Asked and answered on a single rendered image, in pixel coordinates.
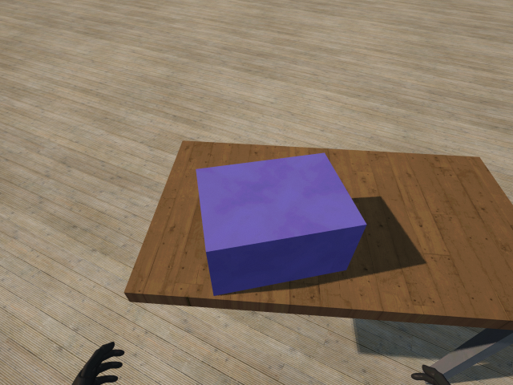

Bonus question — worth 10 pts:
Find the right robot hand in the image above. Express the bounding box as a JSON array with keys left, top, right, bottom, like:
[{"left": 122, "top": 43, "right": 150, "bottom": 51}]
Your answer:
[{"left": 411, "top": 365, "right": 450, "bottom": 385}]

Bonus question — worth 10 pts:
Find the left robot hand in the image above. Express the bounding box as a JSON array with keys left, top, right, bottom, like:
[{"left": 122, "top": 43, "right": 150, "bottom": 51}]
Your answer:
[{"left": 72, "top": 342, "right": 124, "bottom": 385}]

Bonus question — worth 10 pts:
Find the carton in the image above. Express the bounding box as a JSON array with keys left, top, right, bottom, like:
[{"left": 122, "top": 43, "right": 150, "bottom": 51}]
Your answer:
[{"left": 196, "top": 153, "right": 366, "bottom": 296}]

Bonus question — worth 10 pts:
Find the table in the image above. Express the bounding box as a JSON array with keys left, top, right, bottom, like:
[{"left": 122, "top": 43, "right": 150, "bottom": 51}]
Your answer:
[{"left": 124, "top": 140, "right": 513, "bottom": 385}]

